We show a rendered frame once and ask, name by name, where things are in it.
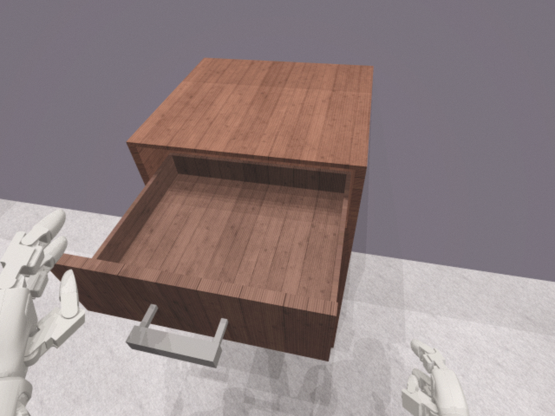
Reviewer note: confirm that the cabinet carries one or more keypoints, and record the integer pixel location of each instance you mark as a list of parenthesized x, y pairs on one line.
[(288, 113)]

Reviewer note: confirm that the right robot hand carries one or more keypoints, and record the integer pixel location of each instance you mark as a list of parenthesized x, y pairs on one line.
[(441, 394)]

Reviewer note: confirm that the robot left forearm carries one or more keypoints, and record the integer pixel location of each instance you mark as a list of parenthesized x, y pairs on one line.
[(15, 393)]

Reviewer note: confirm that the handle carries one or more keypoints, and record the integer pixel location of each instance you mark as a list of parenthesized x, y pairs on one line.
[(180, 347)]

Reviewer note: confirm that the drawer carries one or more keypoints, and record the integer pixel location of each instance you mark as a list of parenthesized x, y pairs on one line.
[(258, 244)]

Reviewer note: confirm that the left robot hand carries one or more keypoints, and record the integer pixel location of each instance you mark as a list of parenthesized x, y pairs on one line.
[(26, 264)]

